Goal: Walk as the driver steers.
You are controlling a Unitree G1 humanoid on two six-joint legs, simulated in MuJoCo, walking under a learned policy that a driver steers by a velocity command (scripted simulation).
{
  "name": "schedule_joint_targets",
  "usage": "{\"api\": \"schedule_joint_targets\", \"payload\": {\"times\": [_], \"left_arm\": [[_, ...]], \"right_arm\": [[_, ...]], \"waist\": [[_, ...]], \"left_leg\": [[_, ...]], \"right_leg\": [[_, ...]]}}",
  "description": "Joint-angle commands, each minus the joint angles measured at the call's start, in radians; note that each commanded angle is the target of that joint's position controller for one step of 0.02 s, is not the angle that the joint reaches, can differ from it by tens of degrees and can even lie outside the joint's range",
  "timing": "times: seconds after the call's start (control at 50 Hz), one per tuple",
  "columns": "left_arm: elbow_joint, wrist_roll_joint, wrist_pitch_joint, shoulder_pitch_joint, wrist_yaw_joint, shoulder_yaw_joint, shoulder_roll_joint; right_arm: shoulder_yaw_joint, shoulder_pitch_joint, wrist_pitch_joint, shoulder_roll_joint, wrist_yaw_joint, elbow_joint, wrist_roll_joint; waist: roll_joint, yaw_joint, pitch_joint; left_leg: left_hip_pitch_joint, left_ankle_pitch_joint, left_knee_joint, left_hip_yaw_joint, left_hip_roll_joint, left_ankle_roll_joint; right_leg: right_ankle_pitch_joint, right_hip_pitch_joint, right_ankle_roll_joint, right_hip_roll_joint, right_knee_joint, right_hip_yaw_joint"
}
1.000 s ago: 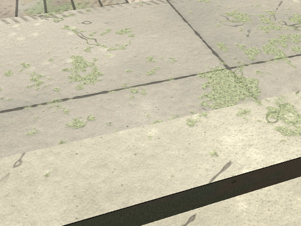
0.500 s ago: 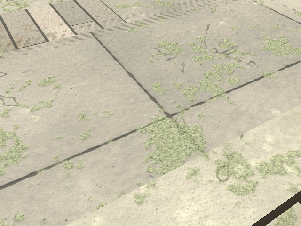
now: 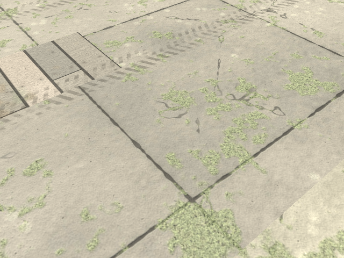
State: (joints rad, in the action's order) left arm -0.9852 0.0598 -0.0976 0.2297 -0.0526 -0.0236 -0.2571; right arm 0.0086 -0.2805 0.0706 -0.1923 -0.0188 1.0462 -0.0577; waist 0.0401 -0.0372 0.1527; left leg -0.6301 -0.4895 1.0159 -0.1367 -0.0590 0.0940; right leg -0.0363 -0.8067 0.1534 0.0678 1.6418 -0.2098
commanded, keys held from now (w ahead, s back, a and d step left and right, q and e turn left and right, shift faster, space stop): w+q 1.00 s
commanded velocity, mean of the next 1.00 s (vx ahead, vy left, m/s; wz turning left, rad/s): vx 0.50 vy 0.00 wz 0.48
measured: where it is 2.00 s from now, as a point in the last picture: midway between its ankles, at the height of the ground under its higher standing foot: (75, 203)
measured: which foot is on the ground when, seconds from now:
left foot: down 0.00-0.40, up 0.42-0.92, down 0.94-1.00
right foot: up 0.00-0.36, down 0.38-0.96, up 0.98-1.00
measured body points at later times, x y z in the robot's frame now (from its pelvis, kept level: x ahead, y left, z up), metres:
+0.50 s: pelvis +0.29 -0.02 +0.06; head +0.28 -0.02 +0.51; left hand +0.45 +0.24 -0.02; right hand +0.31 -0.24 -0.09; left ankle +0.11 +0.07 -0.56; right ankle +0.37 -0.11 -0.67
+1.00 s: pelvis +0.49 +0.11 +0.05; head +0.51 +0.13 +0.49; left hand +0.38 +0.34 -0.10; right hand +0.77 -0.01 -0.06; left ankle +0.52 +0.22 -0.67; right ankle +0.40 -0.11 -0.59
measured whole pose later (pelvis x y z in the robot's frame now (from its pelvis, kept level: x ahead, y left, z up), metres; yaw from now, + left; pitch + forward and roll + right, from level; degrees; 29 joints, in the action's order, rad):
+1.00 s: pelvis +0.49 +0.11 +0.05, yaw +32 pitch +3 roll -2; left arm -0.97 -0.01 -0.09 0.30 0.03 -0.09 -0.20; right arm -0.10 -0.04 0.04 -0.22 -0.02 0.84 0.02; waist -0.01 0.01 -0.02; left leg -0.53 -0.22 0.69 -0.04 -0.02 0.11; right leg -0.48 -0.20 -0.05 -0.12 1.05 0.12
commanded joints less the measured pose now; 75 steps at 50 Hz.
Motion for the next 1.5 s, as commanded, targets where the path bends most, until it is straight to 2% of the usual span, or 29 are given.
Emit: {"api": "schedule_joint_targets", "payload": {"times": [0.02, 0.08, 0.12, 0.24, 0.34, 0.38, 0.4, 0.42, 0.44, 0.46, 0.48, 0.54, 0.66, 0.82, 0.84, 0.88, 0.92, 0.94, 0.96, 0.98, 1.0, 1.08, 1.16, 1.3, 1.38, 1.42, 1.44, 1.46, 1.5], "left_arm": [[0.073, 0.009, -0.005, -0.048, 0.011, 0.027, 0.035], [0.156, -0.005, -0.019, -0.217, -0.004, 0.018, -0.020], [0.160, 0.018, -0.016, -0.218, -0.017, 0.025, 0.026], [0.254, 0.010, 0.015, -0.458, -0.013, 0.021, 0.050], [0.320, -0.015, 0.017, -0.538, 0.017, -0.023, 0.018], [0.266, -0.053, -0.006, -0.345, 0.043, -0.063, -0.045], [0.214, -0.034, -0.019, -0.133, 0.056, -0.076, -0.082], [0.169, -0.022, -0.033, 0.083, 0.056, -0.065, -0.095], [0.096, 0.008, -0.025, 0.220, 0.073, -0.076, -0.055], [0.096, -0.002, -0.021, 0.103, 0.087, -0.087, -0.063], [0.108, -0.015, -0.014, -0.003, 0.096, -0.071, -0.003], [0.101, -0.025, -0.010, -0.071, 0.087, -0.033, 0.146], [0.043, 0.030, -0.037, 0.007, 0.060, -0.034, 0.111], [-0.034, 0.016, -0.062, 0.168, 0.038, -0.029, 0.020], [-0.017, -0.088, -0.008, 0.128, 0.079, -0.093, -0.161], [-0.007, -0.092, 0.018, 0.146, 0.103, -0.099, -0.133], [0.015, -0.089, 0.035, 0.100, 0.108, -0.104, -0.099], [0.041, -0.076, 0.034, 0.084, 0.107, -0.098, -0.070], [0.108, -0.038, 0.012, 0.086, 0.098, -0.068, 0.033], [0.151, -0.066, -0.037, 0.068, 0.078, -0.055, 0.054], [0.176, -0.107, -0.068, -0.037, 0.065, -0.069, 0.003], [0.202, -0.063, -0.046, -0.053, 0.086, -0.086, -0.046], [0.253, -0.039, -0.016, -0.161, 0.092, -0.071, -0.022], [0.322, -0.069, -0.024, -0.372, 0.068, -0.059, -0.051], [0.326, -0.074, -0.048, -0.303, 0.051, -0.078, -0.085], [0.286, -0.052, -0.054, -0.059, 0.059, -0.107, -0.150], [0.267, -0.035, -0.042, 0.065, 0.066, -0.129, -0.234], [0.264, -0.054, -0.033, 0.082, 0.065, -0.120, -0.184], [0.290, -0.056, -0.012, -0.005, 0.074, -0.091, -0.086]], "right_arm": [[0.026, 0.098, 0.025, 0.068, 0.015, -0.007, 0.009], [0.005, 0.074, 0.035, -0.016, -0.001, -0.034, -0.024], [0.017, -0.043, 0.054, 0.001, -0.007, -0.014, -0.025], [-0.004, -0.286, 0.066, -0.013, -0.034, 0.028, 0.008], [-0.048, -0.264, 0.063, -0.067, -0.041, 0.036, 0.011], [-0.068, -0.212, 0.063, -0.086, -0.046, 0.016, 0.001], [-0.051, -0.209, 0.071, -0.010, -0.041, -0.019, 0.006], [0.000, -0.363, 0.086, 0.127, -0.036, -0.047, -0.008], [-0.035, -0.185, 0.074, 0.020, -0.052, -0.045, 0.019], [-0.056, -0.095, 0.059, -0.010, -0.049, -0.055, 0.025], [-0.066, -0.090, 0.052, -0.023, -0.033, -0.042, 0.021], [-0.060, -0.055, 0.034, 0.073, -0.044, -0.055, -0.019], [-0.058, 0.100, 0.032, 0.059, -0.080, -0.092, 0.002], [-0.062, 0.298, -0.014, 0.001, -0.062, -0.166, 0.003], [-0.081, 0.386, -0.025, -0.066, -0.033, -0.233, 0.138], [-0.086, 0.375, -0.041, -0.063, -0.013, -0.258, 0.110], [-0.125, 0.173, -0.052, -0.101, -0.007, -0.218, 0.094], [-0.165, -0.010, -0.052, -0.182, 0.003, -0.175, 0.084], [-0.190, -0.070, -0.048, -0.305, 0.017, -0.170, 0.086], [-0.175, -0.088, -0.032, -0.302, 0.014, -0.202, 0.071], [-0.154, -0.095, -0.022, -0.224, 0.014, -0.200, 0.056], [-0.113, 0.128, -0.009, -0.111, 0.028, -0.273, 0.061], [-0.132, 0.069, 0.003, -0.184, 0.043, -0.290, 0.067], [-0.141, -0.046, -0.006, -0.189, 0.041, -0.298, 0.085], [-0.141, -0.043, -0.020, -0.173, 0.048, -0.328, 0.085], [-0.118, 0.015, -0.007, -0.094, 0.046, -0.378, 0.073], [-0.106, -0.086, 0.006, -0.059, 0.046, -0.407, 0.092], [-0.116, -0.100, 0.010, -0.139, 0.046, -0.403, 0.103], [-0.131, 0.027, -0.006, -0.195, 0.043, -0.415, 0.083]], "waist": [[-0.054, 0.090, -0.045], [-0.008, 0.049, -0.059], [-0.088, 0.033, -0.092], [-0.125, -0.069, -0.146], [-0.150, -0.020, -0.161], [-0.136, 0.062, -0.040], [-0.026, 0.114, 0.168], [0.274, 0.103, 0.433], [0.180, 0.204, 0.217], [0.066, 0.171, -0.021], [0.015, 0.108, -0.090], [0.015, 0.027, -0.057], [-0.014, 0.015, -0.135], [0.014, 0.030, -0.197], [-0.006, 0.037, -0.225], [0.022, 0.030, -0.210], [0.055, -0.067, -0.140], [0.005, -0.133, -0.048], [-0.244, -0.083, 0.002], [-0.280, -0.065, 0.150], [-0.209, -0.087, 0.095], [-0.065, 0.061, -0.014], [-0.044, 0.055, -0.074], [-0.130, -0.036, -0.109], [-0.173, 0.016, -0.085], [-0.108, 0.132, 0.058], [0.200, 0.112, 0.170], [0.264, 0.116, 0.149], [0.062, 0.121, -0.036]], "left_leg": [[0.184, 0.147, -0.562, 0.512, 0.189, 0.132], [0.107, 0.263, -0.683, 0.320, 0.134, 0.120], [0.178, 0.458, -0.696, 0.335, 0.155, 0.132], [0.417, 0.574, -0.707, 0.362, 0.200, 0.166], [0.601, 0.919, -0.634, 0.429, 0.266, 0.140], [0.520, 1.137, -0.488, 0.371, 0.208, 0.063], [0.363, 0.921, -0.234, 0.334, 0.111, 0.002], [-0.031, 0.113, 0.075, 0.257, -0.066, -0.091], [-0.227, -0.023, 0.341, 0.276, -0.018, -0.071], [-0.271, 0.130, 0.438, 0.284, 0.064, -0.027], [-0.204, 0.229, 0.389, 0.265, 0.116, -0.011], [-0.073, 0.272, 0.313, 0.246, 0.166, 0.007], [-0.154, 0.497, 0.054, 0.223, 0.198, 0.013], [-0.101, 0.442, -0.317, 0.160, 0.166, 0.008], [-0.077, 0.392, -0.284, 0.092, 0.142, 0.002], [0.020, 0.295, -0.311, 0.050, 0.107, 0.015], [0.252, 0.264, -0.408, -0.010, 0.019, 0.061], [0.541, 0.310, -0.437, 0.102, 0.042, 0.114], [0.819, 0.324, -0.514, 0.550, 0.263, 0.246], [0.967, 0.175, -0.717, 0.958, 0.382, 0.359], [0.948, 0.234, -0.738, 0.854, 0.350, 0.300], [0.463, 0.491, -0.733, 0.515, 0.247, 0.203], [0.323, 0.519, -0.769, 0.452, 0.198, 0.193], [0.374, 0.347, -0.705, 0.495, 0.180, 0.151], [0.415, 0.322, -0.576, 0.575, 0.157, 0.116], [0.236, 0.323, -0.248, 0.470, 0.060, 0.042], [-0.082, 0.011, 0.042, 0.321, -0.059, -0.031], [-0.258, -0.091, 0.237, 0.311, 0.006, -0.053], [-0.289, 0.088, 0.351, 0.273, 0.085, -0.066]], "right_leg": [[-0.066, -0.315, 0.016, -0.061, 0.116, 0.017], [-0.016, -0.139, -0.049, -0.114, -0.237, 0.159], [0.098, -0.130, -0.090, -0.143, -0.301, 0.172], [0.118, 0.002, -0.135, -0.128, -0.810, 0.253], [-0.048, 0.198, -0.115, -0.072, -1.100, 0.275], [0.088, 0.578, -0.036, -0.077, -1.100, 0.272], [0.320, 0.956, 0.086, -0.210, -1.012, 0.167], [0.398, 1.481, 0.364, -0.501, -1.131, -0.261], [-0.002, 1.304, 0.260, -0.518, -1.303, -0.416], [-0.293, 1.002, 0.148, -0.482, -1.366, -0.284], [-0.289, 0.790, 0.098, -0.452, -1.411, -0.164], [0.017, 0.667, 0.065, -0.379, -1.465, 0.076], [0.213, 0.641, 0.081, -0.344, -1.540, 0.341], [0.434, 0.925, 0.063, -0.399, -1.514, 0.451], [0.295, 0.879, -0.043, -0.366, -1.440, 0.496], [0.386, 0.852, -0.068, -0.381, -1.343, 0.495], [0.593, 0.805, -0.098, -0.335, -1.059, 0.521], [0.455, 0.611, -0.134, -0.292, -0.783, 0.518], [-0.263, 0.201, -0.196, -0.150, -0.397, 0.484], [-0.538, -0.006, -0.201, -0.030, -0.178, 0.232], [-0.461, -0.123, -0.173, -0.080, -0.132, 0.154], [-0.267, 0.113, -0.168, -0.202, -0.371, 0.140], [-0.153, 0.148, -0.196, -0.176, -0.650, 0.166], [0.034, 0.250, -0.193, -0.080, -1.053, 0.149], [-0.059, 0.420, -0.153, -0.044, -1.188, 0.156], [-0.076, 0.809, -0.066, -0.209, -1.182, 0.028], [-0.190, 1.127, 0.101, -0.446, -1.248, -0.357], [-0.431, 1.147, 0.150, -0.517, -1.320, -0.579], [-0.401, 0.930, 0.079, -0.437, -1.345, -0.328]]}}
Velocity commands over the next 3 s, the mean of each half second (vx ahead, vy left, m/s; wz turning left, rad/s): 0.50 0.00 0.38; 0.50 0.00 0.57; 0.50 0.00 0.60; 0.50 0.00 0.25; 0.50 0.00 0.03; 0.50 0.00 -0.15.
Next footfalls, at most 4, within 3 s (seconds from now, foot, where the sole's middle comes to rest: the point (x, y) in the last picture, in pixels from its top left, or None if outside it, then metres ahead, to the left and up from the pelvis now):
0.38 right None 0.41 -0.11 -0.71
0.94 left None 0.55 0.24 -0.71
1.42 right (119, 192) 0.85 0.22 -0.71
1.88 left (35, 213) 0.76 0.56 -0.71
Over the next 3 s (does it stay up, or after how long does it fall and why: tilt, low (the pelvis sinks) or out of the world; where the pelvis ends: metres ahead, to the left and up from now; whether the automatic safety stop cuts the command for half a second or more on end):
stays up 1.10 0.86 0.06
